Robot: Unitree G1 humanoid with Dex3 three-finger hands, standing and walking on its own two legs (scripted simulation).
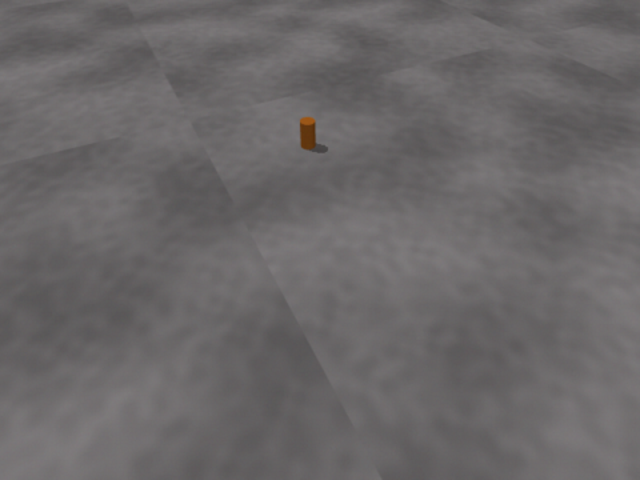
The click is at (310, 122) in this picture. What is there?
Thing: squat round
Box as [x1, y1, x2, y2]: [300, 117, 314, 149]
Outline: 304,117 300,120 301,146 303,148 309,149 314,147 314,119 311,117
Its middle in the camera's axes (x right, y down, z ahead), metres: -0.07 -0.60 +2.15
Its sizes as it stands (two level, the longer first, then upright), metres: 0.082 0.082 0.153
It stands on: the floor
